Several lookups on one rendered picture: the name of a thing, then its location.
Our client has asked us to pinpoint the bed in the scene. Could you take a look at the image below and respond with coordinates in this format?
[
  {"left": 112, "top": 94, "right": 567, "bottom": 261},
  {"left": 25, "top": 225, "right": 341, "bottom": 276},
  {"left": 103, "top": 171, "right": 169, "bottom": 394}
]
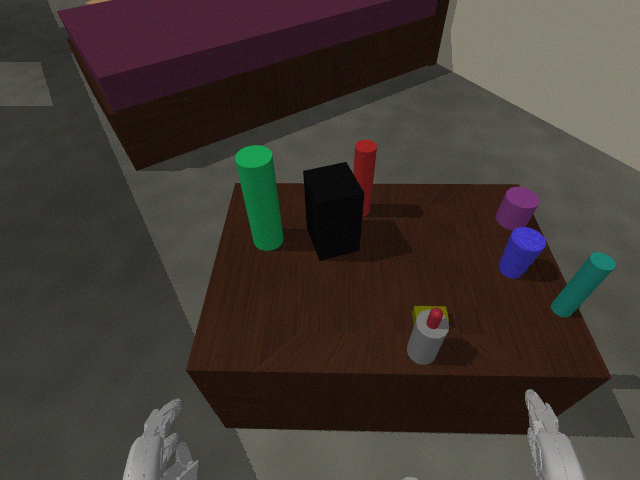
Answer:
[{"left": 57, "top": 0, "right": 449, "bottom": 171}]

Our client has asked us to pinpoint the left robot hand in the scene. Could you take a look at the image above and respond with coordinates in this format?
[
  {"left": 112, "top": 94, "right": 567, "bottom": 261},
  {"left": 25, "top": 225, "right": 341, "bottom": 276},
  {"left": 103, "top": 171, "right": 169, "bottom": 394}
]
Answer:
[{"left": 123, "top": 398, "right": 198, "bottom": 480}]

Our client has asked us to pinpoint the right robot hand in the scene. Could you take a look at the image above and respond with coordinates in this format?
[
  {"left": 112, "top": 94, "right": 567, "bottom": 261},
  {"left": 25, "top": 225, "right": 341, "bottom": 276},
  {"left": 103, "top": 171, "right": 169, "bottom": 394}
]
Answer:
[{"left": 525, "top": 389, "right": 587, "bottom": 480}]

